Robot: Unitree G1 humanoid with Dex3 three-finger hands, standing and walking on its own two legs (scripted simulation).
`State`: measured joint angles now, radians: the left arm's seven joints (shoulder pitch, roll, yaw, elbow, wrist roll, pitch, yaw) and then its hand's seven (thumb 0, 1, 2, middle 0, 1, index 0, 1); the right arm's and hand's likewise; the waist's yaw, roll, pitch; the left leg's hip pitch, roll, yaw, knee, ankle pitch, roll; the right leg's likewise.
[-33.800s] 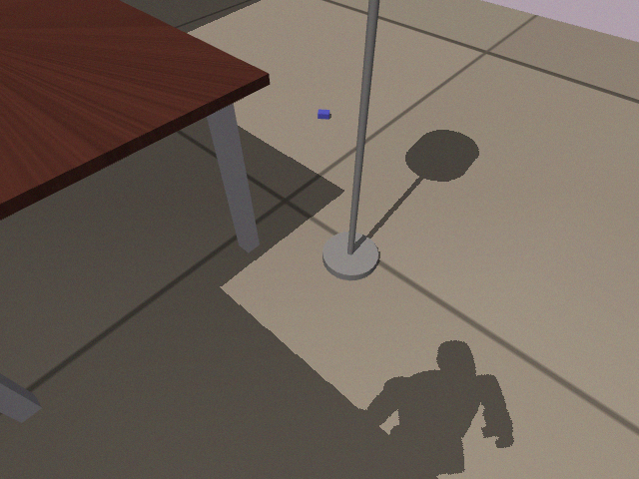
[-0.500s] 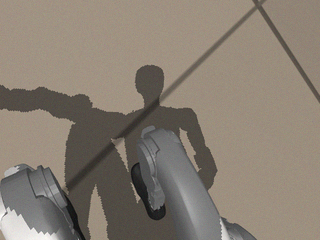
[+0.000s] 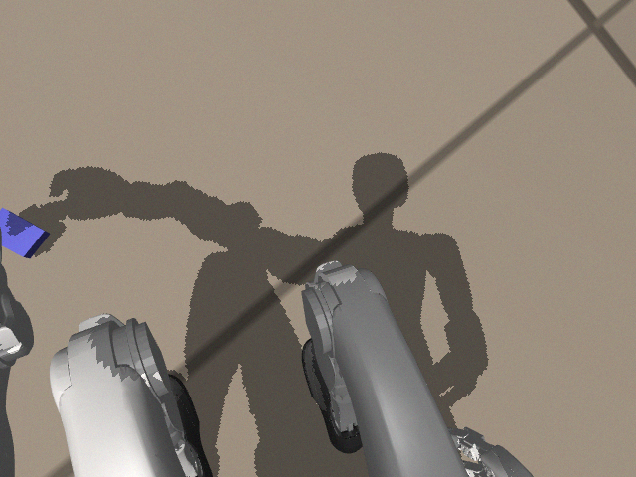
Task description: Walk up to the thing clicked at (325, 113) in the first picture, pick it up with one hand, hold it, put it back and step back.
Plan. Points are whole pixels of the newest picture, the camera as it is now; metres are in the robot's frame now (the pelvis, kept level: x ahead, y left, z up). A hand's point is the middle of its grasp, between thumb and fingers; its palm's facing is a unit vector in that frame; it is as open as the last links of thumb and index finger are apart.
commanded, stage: lift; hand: left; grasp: from above
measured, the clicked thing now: (16, 233) +0.47 +0.35 -0.32
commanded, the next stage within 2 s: go down in 0.18 s
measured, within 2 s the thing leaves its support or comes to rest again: neither
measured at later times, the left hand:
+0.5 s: hand out of the picture +0.37 +0.34 +0.03, palm faces -0.16 -0.39 -0.91, open 7.2 cm
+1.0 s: hand out of the picture +0.39 +0.35 +0.08, palm faces -0.11 -0.39 -0.91, open 9.2 cm
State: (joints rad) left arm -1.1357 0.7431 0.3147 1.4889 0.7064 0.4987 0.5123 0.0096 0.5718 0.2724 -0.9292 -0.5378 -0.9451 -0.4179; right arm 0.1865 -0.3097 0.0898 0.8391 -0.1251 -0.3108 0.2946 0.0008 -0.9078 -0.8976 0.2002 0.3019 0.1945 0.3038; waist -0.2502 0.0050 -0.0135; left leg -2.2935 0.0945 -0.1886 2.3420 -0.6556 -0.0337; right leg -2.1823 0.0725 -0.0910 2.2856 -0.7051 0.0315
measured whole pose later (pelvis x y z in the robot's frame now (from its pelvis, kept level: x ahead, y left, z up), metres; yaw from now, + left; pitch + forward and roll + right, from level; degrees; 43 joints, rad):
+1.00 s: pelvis +0.01 -0.01 +0.17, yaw +6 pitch +33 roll -4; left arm -0.96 0.50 0.16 1.34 0.61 0.62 0.48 0.00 0.17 0.46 -0.66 -0.56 -0.68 -0.54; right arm 0.17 -0.24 0.03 0.89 -0.04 -0.21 0.10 0.00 -0.90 -0.90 0.20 0.30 0.20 0.30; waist -0.16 0.04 -0.20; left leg -1.77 0.10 -0.09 1.76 -0.58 -0.04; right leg -1.69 0.04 -0.05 1.74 -0.64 0.00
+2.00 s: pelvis +0.02 +0.01 +0.19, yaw +5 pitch +34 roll -6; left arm -1.02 0.57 0.22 1.38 0.65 0.60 0.48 0.00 -0.41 0.87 -0.25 -0.88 -0.22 -0.91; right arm 0.18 -0.23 0.02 0.86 -0.04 -0.20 0.13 0.00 -0.91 -0.90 0.20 0.30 0.20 0.30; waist -0.16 0.04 -0.17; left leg -1.73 0.10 -0.09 1.73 -0.61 -0.03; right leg -1.64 0.04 -0.05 1.69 -0.65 0.01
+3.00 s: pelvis +0.03 +0.01 +0.19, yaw +4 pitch +35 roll -7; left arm -1.12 0.67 0.23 1.40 0.70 0.64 0.41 -0.01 -0.50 0.93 -0.16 -0.99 -0.15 -1.01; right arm 0.20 -0.23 0.03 0.85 -0.03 -0.21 0.14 0.00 -0.92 -0.90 0.20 0.30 0.20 0.30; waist -0.18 0.03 -0.15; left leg -1.74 0.11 -0.10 1.73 -0.61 -0.03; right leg -1.64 0.05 -0.06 1.67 -0.64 0.02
